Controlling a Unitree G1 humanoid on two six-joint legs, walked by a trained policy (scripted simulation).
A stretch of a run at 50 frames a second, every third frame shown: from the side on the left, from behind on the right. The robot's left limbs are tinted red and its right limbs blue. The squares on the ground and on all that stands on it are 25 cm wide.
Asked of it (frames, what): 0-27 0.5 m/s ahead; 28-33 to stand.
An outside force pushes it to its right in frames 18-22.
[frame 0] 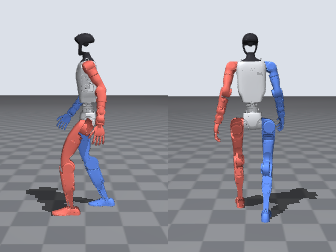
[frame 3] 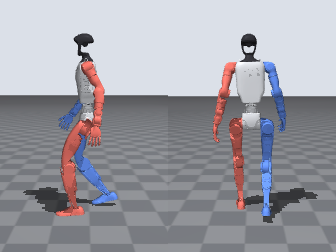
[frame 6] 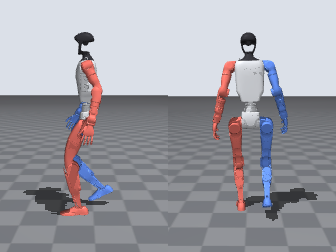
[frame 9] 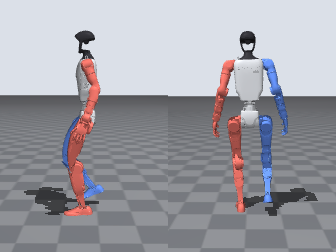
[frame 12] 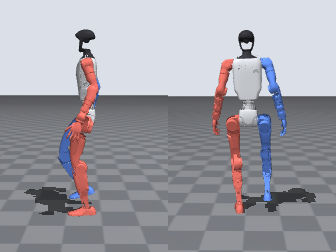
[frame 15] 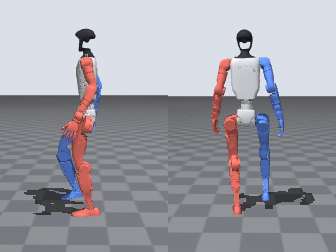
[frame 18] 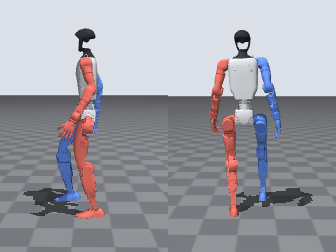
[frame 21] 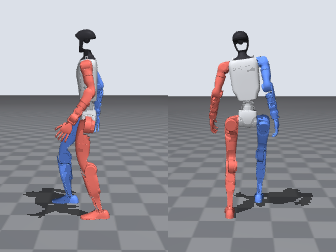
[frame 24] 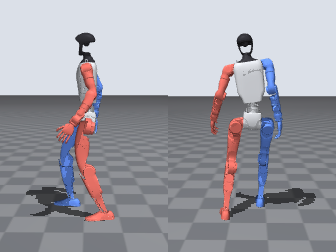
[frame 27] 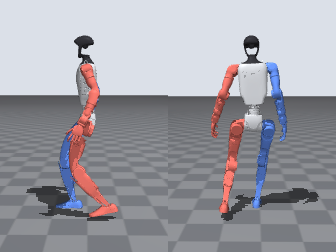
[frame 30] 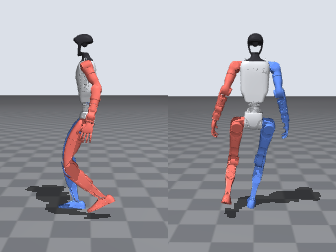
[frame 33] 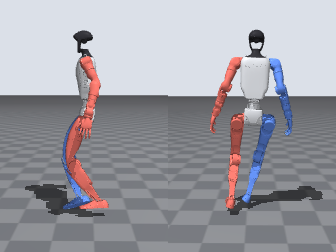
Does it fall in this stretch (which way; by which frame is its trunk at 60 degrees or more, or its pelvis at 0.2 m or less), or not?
no
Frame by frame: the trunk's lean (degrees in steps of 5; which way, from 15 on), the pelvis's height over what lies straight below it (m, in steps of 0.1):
0: 5, 0.8
3: 5, 0.8
6: 5, 0.8
9: 5, 0.8
12: 5, 0.8
15: 5, 0.8
18: 5, 0.8
21: 10, 0.8
24: 10, 0.8
27: 5, 0.7
30: 5, 0.8
33: 5, 0.8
